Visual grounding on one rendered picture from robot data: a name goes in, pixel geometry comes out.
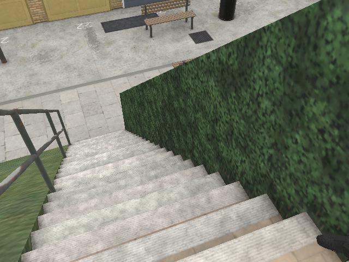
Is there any right robot hand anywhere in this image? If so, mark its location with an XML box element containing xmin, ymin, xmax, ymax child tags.
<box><xmin>316</xmin><ymin>234</ymin><xmax>349</xmax><ymax>258</ymax></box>

